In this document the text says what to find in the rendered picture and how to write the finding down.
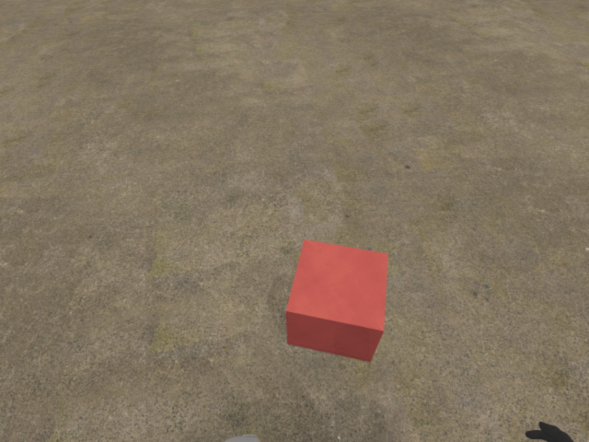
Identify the carton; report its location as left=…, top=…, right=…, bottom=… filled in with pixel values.
left=286, top=239, right=388, bottom=362

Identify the right robot hand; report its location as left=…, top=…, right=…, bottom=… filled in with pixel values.
left=525, top=422, right=573, bottom=442

